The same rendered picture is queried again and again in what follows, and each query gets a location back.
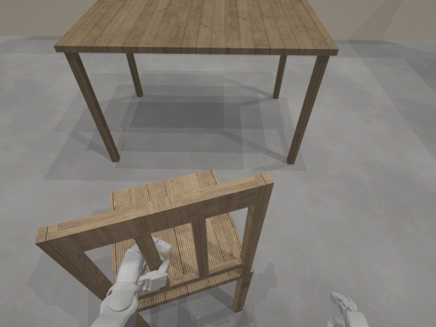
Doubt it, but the left robot hand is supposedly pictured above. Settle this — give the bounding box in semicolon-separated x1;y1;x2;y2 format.
115;237;172;293

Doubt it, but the chair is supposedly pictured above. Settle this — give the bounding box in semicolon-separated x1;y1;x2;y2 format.
35;169;274;327

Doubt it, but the right robot hand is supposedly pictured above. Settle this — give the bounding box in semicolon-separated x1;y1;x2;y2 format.
327;292;369;327

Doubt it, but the left robot forearm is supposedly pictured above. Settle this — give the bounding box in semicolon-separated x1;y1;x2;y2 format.
90;282;139;327

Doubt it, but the table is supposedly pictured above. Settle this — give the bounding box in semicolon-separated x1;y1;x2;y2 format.
54;0;339;165

